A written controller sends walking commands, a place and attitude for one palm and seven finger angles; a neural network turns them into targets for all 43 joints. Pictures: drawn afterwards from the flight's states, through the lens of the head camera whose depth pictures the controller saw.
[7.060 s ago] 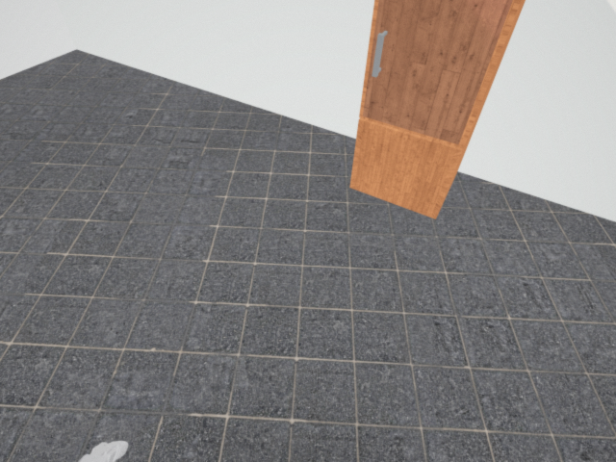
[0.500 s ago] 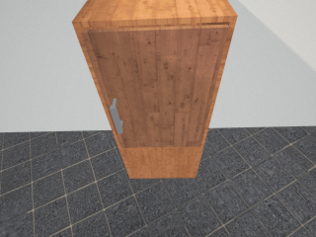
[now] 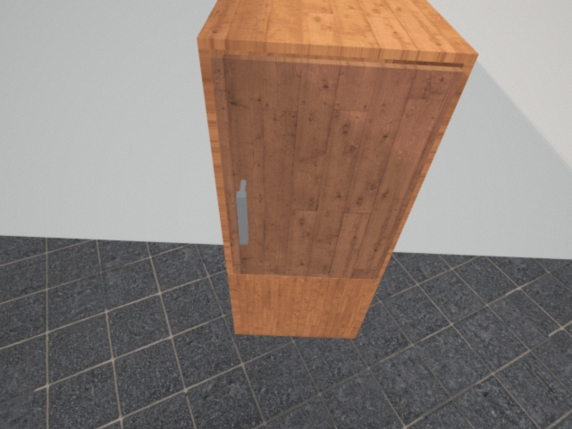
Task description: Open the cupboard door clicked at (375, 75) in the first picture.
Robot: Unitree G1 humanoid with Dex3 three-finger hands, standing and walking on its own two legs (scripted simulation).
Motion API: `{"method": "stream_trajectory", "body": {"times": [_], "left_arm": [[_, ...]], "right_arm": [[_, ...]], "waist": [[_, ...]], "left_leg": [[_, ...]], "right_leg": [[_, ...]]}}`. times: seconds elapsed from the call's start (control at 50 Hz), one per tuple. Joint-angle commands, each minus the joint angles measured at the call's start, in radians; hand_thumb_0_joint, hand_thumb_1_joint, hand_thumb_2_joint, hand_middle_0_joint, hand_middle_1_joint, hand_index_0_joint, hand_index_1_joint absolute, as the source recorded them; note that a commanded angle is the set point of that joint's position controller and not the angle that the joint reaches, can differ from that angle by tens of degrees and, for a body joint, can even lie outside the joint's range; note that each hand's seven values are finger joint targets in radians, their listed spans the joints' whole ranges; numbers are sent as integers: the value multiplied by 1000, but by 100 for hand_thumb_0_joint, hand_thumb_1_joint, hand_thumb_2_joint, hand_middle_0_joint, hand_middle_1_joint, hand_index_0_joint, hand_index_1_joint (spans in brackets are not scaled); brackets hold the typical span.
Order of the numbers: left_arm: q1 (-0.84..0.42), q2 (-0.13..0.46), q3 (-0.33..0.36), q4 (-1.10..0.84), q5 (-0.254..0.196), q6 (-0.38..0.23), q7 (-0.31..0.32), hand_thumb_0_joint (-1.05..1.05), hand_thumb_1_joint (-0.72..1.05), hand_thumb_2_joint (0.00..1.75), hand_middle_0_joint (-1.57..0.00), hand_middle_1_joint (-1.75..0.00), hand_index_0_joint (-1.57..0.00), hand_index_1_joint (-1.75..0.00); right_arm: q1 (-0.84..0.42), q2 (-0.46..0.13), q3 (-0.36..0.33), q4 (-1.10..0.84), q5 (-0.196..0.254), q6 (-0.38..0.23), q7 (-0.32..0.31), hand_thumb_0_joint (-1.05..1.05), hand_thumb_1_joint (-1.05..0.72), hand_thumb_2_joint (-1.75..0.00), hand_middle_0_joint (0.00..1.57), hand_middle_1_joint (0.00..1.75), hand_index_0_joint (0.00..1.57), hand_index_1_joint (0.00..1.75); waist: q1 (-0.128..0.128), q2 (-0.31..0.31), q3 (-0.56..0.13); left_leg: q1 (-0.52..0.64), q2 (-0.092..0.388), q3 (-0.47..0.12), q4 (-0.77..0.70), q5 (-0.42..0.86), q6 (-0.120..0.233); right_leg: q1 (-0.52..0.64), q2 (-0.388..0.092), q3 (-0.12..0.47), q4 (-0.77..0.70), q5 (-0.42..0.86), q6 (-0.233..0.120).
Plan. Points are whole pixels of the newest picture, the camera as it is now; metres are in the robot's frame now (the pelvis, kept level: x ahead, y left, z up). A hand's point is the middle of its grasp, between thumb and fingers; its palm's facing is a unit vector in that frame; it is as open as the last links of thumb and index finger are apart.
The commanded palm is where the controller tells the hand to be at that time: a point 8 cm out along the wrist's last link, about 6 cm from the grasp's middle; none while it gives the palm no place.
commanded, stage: look again from close up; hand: left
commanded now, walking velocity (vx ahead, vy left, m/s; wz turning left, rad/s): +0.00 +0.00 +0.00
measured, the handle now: (243, 213) +0.55 +0.13 -0.06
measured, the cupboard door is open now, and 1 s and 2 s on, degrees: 0 0 0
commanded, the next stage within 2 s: shuffle to correct the standing spot in 0.18 s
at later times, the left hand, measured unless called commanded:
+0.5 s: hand out of the picture -0.12 +0.18 -0.16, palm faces +0.03 -0.97 -0.23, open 7.4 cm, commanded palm none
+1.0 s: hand out of the picture -0.05 +0.13 -0.15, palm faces +0.04 -0.97 -0.23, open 7.3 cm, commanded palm none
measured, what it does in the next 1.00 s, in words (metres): walks backwards: left foot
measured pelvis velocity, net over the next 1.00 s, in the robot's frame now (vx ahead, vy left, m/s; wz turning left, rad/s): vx -0.08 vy -0.07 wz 0.02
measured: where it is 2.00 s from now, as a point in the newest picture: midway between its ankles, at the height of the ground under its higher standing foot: outside the picture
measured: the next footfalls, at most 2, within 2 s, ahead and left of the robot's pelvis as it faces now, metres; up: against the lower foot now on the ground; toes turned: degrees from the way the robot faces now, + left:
left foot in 0.68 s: -0.01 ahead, +0.07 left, +0.00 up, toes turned +6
right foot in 1.02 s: -0.03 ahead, -0.18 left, +0.00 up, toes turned -4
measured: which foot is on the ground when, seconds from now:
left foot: down 0.00-0.54, up 0.56-0.66, down 0.68-1.00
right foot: down 0.00-0.68, up 0.70-1.00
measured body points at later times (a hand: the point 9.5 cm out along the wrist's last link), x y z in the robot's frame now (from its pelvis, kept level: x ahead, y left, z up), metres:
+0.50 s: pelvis -0.07 -0.01 +0.02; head -0.09 -0.01 +0.47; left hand -0.12 +0.23 -0.14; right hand -0.04 -0.27 -0.13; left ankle +0.03 +0.06 -0.72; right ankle -0.05 -0.16 -0.72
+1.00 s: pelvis -0.08 -0.07 +0.01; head -0.09 -0.08 +0.46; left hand -0.05 +0.18 -0.13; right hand -0.13 -0.28 -0.16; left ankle -0.05 +0.06 -0.73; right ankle -0.07 -0.18 -0.72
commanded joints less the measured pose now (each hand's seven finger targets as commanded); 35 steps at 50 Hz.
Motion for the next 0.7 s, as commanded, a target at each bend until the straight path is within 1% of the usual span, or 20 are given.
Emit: {"method": "stream_trajectory", "body": {"times": [0.0,0.06,0.1,0.14,0.26,0.32,0.36,0.42,0.46,0.48,0.5,0.52,0.54,0.56,0.58,0.6,0.62,0.64,0.66,0.68], "left_arm": [[31,150,33,-58,6,-2,-5,0,90,90,-20,-30,-20,-30],[20,168,34,-58,8,1,-11,0,90,90,-20,-30,-20,-30],[27,176,34,-52,10,3,-14,0,90,90,-20,-30,-20,-30],[44,177,33,-44,10,3,-15,0,90,90,-20,-30,-20,-30],[93,189,30,-12,11,4,-17,0,90,90,-20,-30,-20,-30],[183,71,1,38,7,20,-12,0,90,90,-20,-30,-20,-30],[218,59,-1,55,8,31,-15,0,90,90,-20,-30,-20,-30],[267,53,3,72,11,37,-23,0,90,90,-20,-30,-20,-30],[288,51,10,80,10,42,-26,0,90,90,-20,-30,-20,-30],[288,56,14,81,9,42,-25,0,90,90,-20,-30,-20,-30],[279,69,24,81,6,41,-22,0,90,90,-20,-30,-20,-30],[230,86,33,69,4,36,-12,0,90,90,-20,-30,-20,-30],[112,84,43,33,6,33,-3,0,90,90,-20,-30,-20,-30],[17,64,45,7,6,24,0,0,90,90,-20,-30,-20,-30],[-33,41,42,1,12,14,-1,0,90,90,-20,-30,-20,-30],[0,34,36,6,15,9,-6,0,90,90,-20,-30,-20,-30],[57,19,29,24,11,11,-9,0,90,90,-20,-30,-20,-30],[126,-13,23,40,6,16,-12,0,90,90,-20,-30,-20,-30],[162,-70,20,32,1,19,-21,0,90,90,-20,-30,-20,-30],[115,-66,29,0,9,23,-28,0,90,90,-20,-30,-20,-30]], "right_arm": [[-19,-226,-51,-79,-1,-17,5,0,-90,-90,20,30,20,30],[-26,-247,-55,-78,-1,-12,11,0,-90,-90,20,30,20,30],[-30,-258,-58,-76,0,-7,15,0,-90,-90,20,30,20,30],[-23,-257,-58,-69,0,-5,18,0,-90,-90,20,30,20,30],[-13,-263,-58,-36,2,8,24,0,-90,-90,20,30,20,30],[50,-147,-31,8,-1,26,22,0,-90,-90,20,30,20,30],[54,-155,-32,25,-1,36,17,0,-90,-90,20,30,20,30],[58,-153,-35,36,-1,45,10,0,-90,-90,20,30,20,30],[68,-133,-37,41,-2,54,5,0,-90,-90,20,30,20,30],[80,-109,-34,43,-2,58,3,0,-90,-90,20,30,20,30],[92,-73,-31,43,-1,63,2,0,-90,-90,20,30,20,30],[114,-38,-33,44,2,69,1,0,-90,-90,20,30,20,30],[159,-38,-47,53,3,72,0,0,-90,-90,20,30,20,30],[221,-29,-52,75,6,67,1,0,-90,-90,20,30,20,30],[290,1,-50,94,9,53,3,0,-90,-90,20,30,20,30],[330,27,-39,103,10,34,9,0,-90,-90,20,30,20,30],[341,37,-32,114,6,25,11,0,-90,-90,20,30,20,30],[365,11,-34,119,-2,12,3,0,-90,-90,20,30,20,30],[382,-75,-52,107,-11,-3,-11,0,-90,-90,20,30,20,30],[354,-128,-63,94,-10,-6,-28,0,-90,-90,20,30,20,30]], "waist": [[0,65,33],[1,51,47],[4,48,54],[7,43,27],[9,30,39],[-3,24,34],[2,33,55],[6,42,66],[4,6,82],[-3,-32,99],[-12,-117,101],[-40,-223,100],[-87,-231,83],[-134,-207,57],[-164,-168,59],[-154,-83,83],[-122,21,131],[-100,165,148],[-93,381,182],[-76,290,238]], "left_leg": [[-7,174,-252,-298,22,-20],[-34,179,-276,-382,-193,-35],[-48,185,-280,-416,-276,-41],[-29,184,-273,-426,-285,-48],[-43,163,-235,-431,-315,-64],[-22,168,-223,-440,-348,-85],[-52,179,-221,-441,-388,-82],[-77,161,-182,-401,-396,-84],[-91,109,-118,-303,-387,-95],[-85,70,-83,-215,-357,-100],[-51,24,-36,-38,-259,-106],[8,-4,14,217,-142,-110],[46,14,-25,416,-114,-97],[90,55,-68,488,-130,-84],[129,86,-63,392,-175,-77],[115,83,-27,140,-187,-72],[119,60,-9,-51,-173,-80],[125,105,-126,-211,-297,-74],[110,336,-491,-423,-545,-13],[-42,481,-649,-555,-653,76]], "right_leg": [[-67,1,12,-63,87,-54],[-69,2,15,-70,49,-56],[-72,5,13,-75,31,-56],[-65,5,13,-86,24,-59],[-66,10,22,-129,-21,-69],[-83,29,5,-134,-48,-51],[-71,43,-9,-123,-44,-49],[-61,49,-3,-145,-61,-62],[-104,29,46,-203,-154,-82],[-165,0,110,-256,-246,-103],[-255,-59,200,-343,-354,-134],[-372,-148,300,-457,-446,-176],[-465,-198,317,-476,-351,-204],[-501,-181,255,-428,-212,-202],[-501,-154,183,-366,-174,-181],[-428,-110,149,-263,-183,-153],[-435,-57,126,-149,-261,-134],[-470,3,86,40,-255,-115],[-605,98,-17,296,-174,-61],[-613,41,68,468,-68,-55]]}}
